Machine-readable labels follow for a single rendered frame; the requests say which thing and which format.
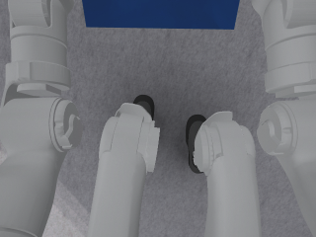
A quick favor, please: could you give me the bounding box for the right robot forearm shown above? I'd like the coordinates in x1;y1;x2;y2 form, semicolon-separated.
251;0;316;100

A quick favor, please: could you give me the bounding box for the left robot forearm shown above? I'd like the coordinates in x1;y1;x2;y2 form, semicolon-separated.
0;0;74;145

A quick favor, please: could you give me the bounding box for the left robot upper arm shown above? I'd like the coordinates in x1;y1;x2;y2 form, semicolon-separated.
0;97;83;237

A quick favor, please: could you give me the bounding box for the carton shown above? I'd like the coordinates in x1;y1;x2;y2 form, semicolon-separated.
82;0;240;30

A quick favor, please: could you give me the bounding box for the robot left thigh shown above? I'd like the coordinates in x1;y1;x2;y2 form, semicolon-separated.
86;113;160;237

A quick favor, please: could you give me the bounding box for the robot right foot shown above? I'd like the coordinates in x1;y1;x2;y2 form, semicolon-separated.
186;115;206;174

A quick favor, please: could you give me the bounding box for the right robot upper arm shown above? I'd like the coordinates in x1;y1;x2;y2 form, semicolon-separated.
257;99;316;237

